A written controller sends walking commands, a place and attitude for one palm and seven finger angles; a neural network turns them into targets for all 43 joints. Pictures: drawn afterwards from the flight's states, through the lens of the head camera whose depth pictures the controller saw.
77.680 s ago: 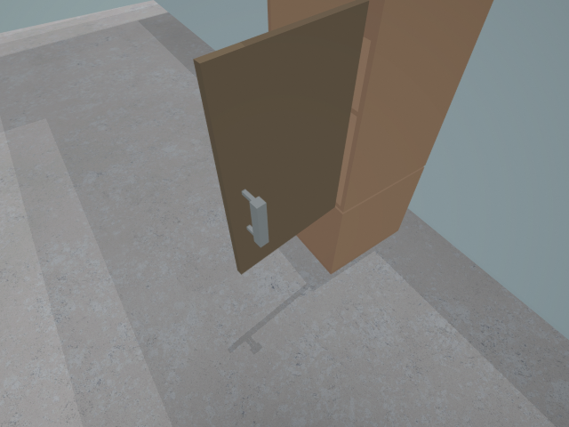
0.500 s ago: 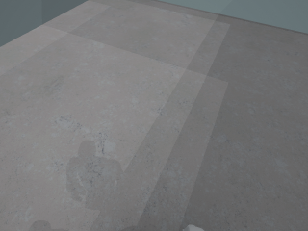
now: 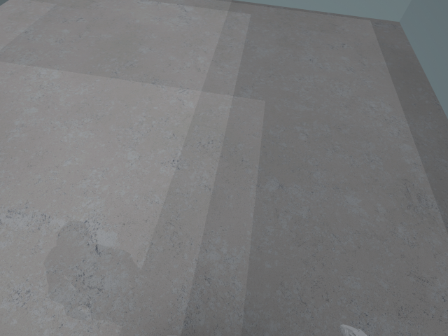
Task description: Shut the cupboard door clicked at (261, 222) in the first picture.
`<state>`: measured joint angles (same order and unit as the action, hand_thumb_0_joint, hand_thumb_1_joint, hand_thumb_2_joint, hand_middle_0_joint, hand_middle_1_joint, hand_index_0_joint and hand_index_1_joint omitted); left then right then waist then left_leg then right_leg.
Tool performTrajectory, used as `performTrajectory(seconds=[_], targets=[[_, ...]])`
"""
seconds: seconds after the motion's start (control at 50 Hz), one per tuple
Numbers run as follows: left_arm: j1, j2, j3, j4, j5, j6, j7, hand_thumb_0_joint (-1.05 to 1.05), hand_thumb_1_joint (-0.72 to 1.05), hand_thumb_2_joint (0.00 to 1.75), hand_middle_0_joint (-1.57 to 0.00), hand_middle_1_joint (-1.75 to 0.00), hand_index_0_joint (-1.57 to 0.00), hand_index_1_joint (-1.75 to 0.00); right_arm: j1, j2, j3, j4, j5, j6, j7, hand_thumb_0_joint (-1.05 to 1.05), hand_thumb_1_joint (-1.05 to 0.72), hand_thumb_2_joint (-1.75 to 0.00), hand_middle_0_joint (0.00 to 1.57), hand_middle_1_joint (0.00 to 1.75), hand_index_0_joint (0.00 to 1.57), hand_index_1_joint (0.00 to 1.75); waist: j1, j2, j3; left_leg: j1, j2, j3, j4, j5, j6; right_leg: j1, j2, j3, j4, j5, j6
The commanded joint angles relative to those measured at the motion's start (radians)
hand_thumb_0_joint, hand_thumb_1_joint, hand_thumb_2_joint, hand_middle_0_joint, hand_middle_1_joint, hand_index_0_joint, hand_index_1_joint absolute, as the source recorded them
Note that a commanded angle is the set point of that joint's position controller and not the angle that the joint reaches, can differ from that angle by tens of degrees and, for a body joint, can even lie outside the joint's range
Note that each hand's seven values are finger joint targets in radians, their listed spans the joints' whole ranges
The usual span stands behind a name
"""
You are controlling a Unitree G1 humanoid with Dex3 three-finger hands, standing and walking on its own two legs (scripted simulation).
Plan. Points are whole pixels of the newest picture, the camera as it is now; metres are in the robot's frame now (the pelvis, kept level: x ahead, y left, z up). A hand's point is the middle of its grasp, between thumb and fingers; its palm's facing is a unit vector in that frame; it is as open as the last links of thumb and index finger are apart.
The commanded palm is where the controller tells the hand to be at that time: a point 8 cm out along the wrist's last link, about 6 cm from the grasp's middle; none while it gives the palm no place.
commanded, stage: turn to face it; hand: left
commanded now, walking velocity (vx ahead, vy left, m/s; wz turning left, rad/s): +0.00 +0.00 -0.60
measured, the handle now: out of the picture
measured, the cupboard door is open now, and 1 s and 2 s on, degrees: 3 3 3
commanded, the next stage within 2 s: none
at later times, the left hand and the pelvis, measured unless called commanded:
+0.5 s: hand (157, 313) +0.17 +0.14 -0.14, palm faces -0.29 -0.91 -0.28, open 7.4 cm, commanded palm none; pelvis +0.00 -0.02 +0.00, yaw -18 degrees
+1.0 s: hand (167, 287) +0.22 +0.14 -0.16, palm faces -0.52 -0.83 -0.21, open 7.4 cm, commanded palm none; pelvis +0.03 +0.00 +0.01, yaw -36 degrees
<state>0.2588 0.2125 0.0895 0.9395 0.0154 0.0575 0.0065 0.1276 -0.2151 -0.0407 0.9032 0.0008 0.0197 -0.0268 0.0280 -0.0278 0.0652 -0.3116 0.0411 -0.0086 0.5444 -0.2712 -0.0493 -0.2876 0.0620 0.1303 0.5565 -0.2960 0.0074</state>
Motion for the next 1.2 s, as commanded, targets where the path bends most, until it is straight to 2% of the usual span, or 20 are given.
performTrajectory(seconds=[0.0,0.1,0.26,0.32,0.34,0.36,0.38,0.5,0.62,0.7,0.72,0.74,0.76,0.78,0.88,1.04,1.1,1.12,1.14,1.18], targets=[[-0.075,0.119,0.016,-0.130,0.000,-0.016,-0.007,0.00,0.90,0.90,-0.20,-0.30,-0.20,-0.30,0.169,-0.249,-0.047,-0.047,-0.028,-0.019,-0.020,0.00,-0.90,-0.90,0.20,0.30,0.20,0.30,-0.078,0.254,-0.110,0.217,0.438,-0.360,-0.242,0.355,0.215,-0.232,-0.038,-0.054,0.460,-0.344,0.018],[-0.062,0.116,0.024,-0.117,0.005,0.002,-0.041,0.00,0.90,0.90,-0.20,-0.30,-0.20,-0.30,0.033,-0.184,-0.025,-0.095,-0.032,-0.018,-0.024,0.00,-0.90,-0.90,0.20,0.30,0.20,0.30,-0.011,0.233,-0.061,0.177,0.286,-0.065,-0.192,0.472,0.190,-0.247,-0.086,-0.129,0.563,-0.198,0.051],[-0.149,0.101,0.003,-0.167,0.004,-0.002,-0.052,0.00,0.90,0.90,-0.20,-0.30,-0.20,-0.30,0.101,-0.226,-0.051,-0.069,-0.033,-0.012,-0.003,0.00,-0.90,-0.90,0.20,0.30,0.20,0.30,-0.053,0.245,-0.083,0.178,0.311,0.037,-0.144,0.405,0.172,-0.090,-0.072,-0.218,0.219,-0.129,0.032],[-0.046,0.132,0.011,-0.143,0.005,-0.018,-0.049,0.00,0.90,0.90,-0.20,-0.30,-0.20,-0.30,0.067,-0.234,-0.059,-0.074,-0.024,-0.008,0.004,0.00,-0.90,-0.90,0.20,0.30,0.20,0.30,0.009,0.192,-0.133,0.117,0.269,0.112,0.042,0.346,0.093,0.118,-0.065,-0.223,-0.070,0.095,0.004],[0.031,0.214,0.024,-0.117,0.012,-0.033,-0.041,0.00,0.90,0.90,-0.20,-0.30,-0.20,-0.30,0.070,-0.192,-0.054,-0.085,-0.013,-0.007,0.010,0.00,-0.90,-0.90,0.20,0.30,0.20,0.30,0.041,-0.005,-0.180,-0.003,0.190,0.177,0.227,0.170,0.029,0.279,-0.188,-0.075,-0.180,0.290,-0.038],[0.080,0.319,0.046,-0.100,0.017,-0.042,-0.024,0.00,0.90,0.90,-0.20,-0.30,-0.20,-0.30,0.014,-0.109,-0.032,-0.139,-0.013,-0.008,0.012,0.00,-0.90,-0.90,0.20,0.30,0.20,0.30,0.073,-0.312,-0.146,-0.290,0.025,0.192,0.474,-0.373,-0.025,0.368,-0.420,0.271,-0.194,0.696,-0.149],[0.109,0.326,0.043,-0.094,0.003,-0.038,-0.010,0.00,0.90,0.90,-0.20,-0.30,-0.20,-0.30,0.007,-0.148,-0.028,-0.143,-0.014,0.007,-0.002,0.00,-0.90,-0.90,0.20,0.30,0.20,0.30,0.075,-0.260,-0.162,-0.308,0.043,0.039,0.607,-0.390,-0.019,0.317,-0.474,0.289,-0.191,0.740,-0.230],[-0.093,0.213,0.019,-0.150,0.006,-0.037,0.005,0.00,0.90,0.90,-0.20,-0.30,-0.20,-0.30,0.039,-0.133,-0.032,-0.082,-0.015,0.015,0.009,0.00,-0.90,-0.90,0.20,0.30,0.20,0.30,-0.025,-0.113,-0.114,-0.229,0.055,0.011,0.559,-0.122,-0.041,0.162,-0.281,0.095,-0.184,0.492,-0.179],[-0.059,0.232,0.027,-0.136,0.014,-0.031,-0.003,0.00,0.90,0.90,-0.20,-0.30,-0.20,-0.30,0.011,-0.111,-0.031,-0.106,-0.012,0.011,0.008,0.00,-0.90,-0.90,0.20,0.30,0.20,0.30,-0.006,-0.097,-0.088,-0.139,0.005,0.027,0.310,-0.140,-0.036,0.094,-0.268,0.201,-0.205,0.303,-0.198],[-0.107,0.210,0.032,-0.134,0.009,-0.022,-0.001,0.00,0.90,0.90,-0.20,-0.30,-0.20,-0.30,0.120,-0.112,-0.028,-0.077,-0.002,-0.010,-0.005,0.00,-0.90,-0.90,0.20,0.30,0.20,0.30,-0.059,-0.116,-0.128,0.082,-0.015,0.014,-0.038,-0.006,-0.020,0.016,-0.225,0.231,-0.088,0.349,-0.136],[-0.110,0.176,0.025,-0.143,-0.002,-0.017,-0.003,0.00,0.90,0.90,-0.20,-0.30,-0.20,-0.30,0.160,-0.149,-0.032,-0.063,-0.006,-0.023,-0.010,0.00,-0.90,-0.90,0.20,0.30,0.20,0.30,-0.074,-0.012,-0.152,0.225,0.044,-0.025,-0.185,0.068,-0.006,-0.076,-0.149,0.169,-0.011,0.254,-0.083],[-0.077,0.117,0.012,-0.158,-0.014,-0.013,-0.012,0.00,0.90,0.90,-0.20,-0.30,-0.20,-0.30,0.167,-0.249,-0.047,-0.068,-0.020,-0.031,-0.013,0.00,-0.90,-0.90,0.20,0.30,0.20,0.30,-0.068,0.271,-0.158,0.334,0.288,-0.274,-0.274,0.129,0.076,-0.259,0.000,0.032,0.178,-0.080,-0.017],[-0.104,0.126,0.009,-0.170,-0.004,-0.011,-0.017,0.00,0.90,0.90,-0.20,-0.30,-0.20,-0.30,0.186,-0.288,-0.053,-0.080,-0.025,-0.023,-0.018,0.00,-0.90,-0.90,0.20,0.30,0.20,0.30,-0.080,0.332,-0.126,0.261,0.440,-0.371,-0.279,0.258,0.176,-0.287,-0.003,-0.075,0.399,-0.333,0.015],[-0.106,0.143,0.015,-0.171,0.002,-0.011,-0.022,0.00,0.90,0.90,-0.20,-0.30,-0.20,-0.30,0.158,-0.264,-0.042,-0.096,-0.032,-0.018,-0.018,0.00,-0.90,-0.90,0.20,0.30,0.20,0.30,-0.065,0.222,-0.098,0.163,0.434,-0.324,-0.265,0.275,0.216,-0.247,-0.048,-0.051,0.522,-0.305,0.016],[-0.085,0.119,0.019,-0.126,0.005,0.005,-0.047,0.00,0.90,0.90,-0.20,-0.30,-0.20,-0.30,0.074,-0.186,-0.025,-0.107,-0.032,-0.023,-0.024,0.00,-0.90,-0.90,0.20,0.30,0.20,0.30,-0.021,0.214,-0.075,0.203,0.280,-0.027,-0.202,0.443,0.170,-0.274,-0.081,-0.122,0.584,-0.160,0.054],[-0.156,0.090,0.001,-0.153,0.003,-0.005,-0.052,0.00,0.90,0.90,-0.20,-0.30,-0.20,-0.30,0.135,-0.222,-0.055,-0.063,-0.031,-0.013,-0.004,0.00,-0.90,-0.90,0.20,0.30,0.20,0.30,-0.067,0.259,-0.108,0.233,0.324,0.077,-0.117,0.474,0.167,-0.112,-0.072,-0.224,0.211,-0.144,0.032],[-0.049,0.129,0.011,-0.121,0.006,-0.018,-0.048,0.00,0.90,0.90,-0.20,-0.30,-0.20,-0.30,0.095,-0.229,-0.063,-0.066,-0.021,-0.008,0.004,0.00,-0.90,-0.90,0.20,0.30,0.20,0.30,-0.002,0.185,-0.130,0.112,0.280,0.148,0.048,0.347,0.084,0.124,-0.060,-0.233,-0.076,0.103,0.001],[0.030,0.203,0.024,-0.096,0.011,-0.030,-0.039,0.00,0.90,0.90,-0.20,-0.30,-0.20,-0.30,0.085,-0.188,-0.057,-0.079,-0.012,-0.007,0.010,0.00,-0.90,-0.90,0.20,0.30,0.20,0.30,0.039,0.007,-0.176,-0.009,0.208,0.199,0.216,0.160,0.026,0.277,-0.186,-0.076,-0.179,0.266,-0.045],[0.079,0.311,0.047,-0.081,0.017,-0.039,-0.022,0.00,0.90,0.90,-0.20,-0.30,-0.20,-0.30,0.019,-0.105,-0.033,-0.137,-0.012,-0.006,0.012,0.00,-0.90,-0.90,0.20,0.30,0.20,0.30,0.074,-0.312,-0.136,-0.287,0.046,0.213,0.455,-0.375,-0.027,0.357,-0.414,0.269,-0.199,0.620,-0.160],[0.058,0.295,0.039,-0.089,0.002,-0.034,-0.005,0.00,0.90,0.90,-0.20,-0.30,-0.20,-0.30,0.000,-0.126,-0.030,-0.139,-0.011,0.011,0.000,0.00,-0.90,-0.90,0.20,0.30,0.20,0.30,0.048,-0.172,-0.102,-0.347,0.071,0.015,0.644,-0.320,-0.017,0.271,-0.434,0.230,-0.208,0.577,-0.241]])
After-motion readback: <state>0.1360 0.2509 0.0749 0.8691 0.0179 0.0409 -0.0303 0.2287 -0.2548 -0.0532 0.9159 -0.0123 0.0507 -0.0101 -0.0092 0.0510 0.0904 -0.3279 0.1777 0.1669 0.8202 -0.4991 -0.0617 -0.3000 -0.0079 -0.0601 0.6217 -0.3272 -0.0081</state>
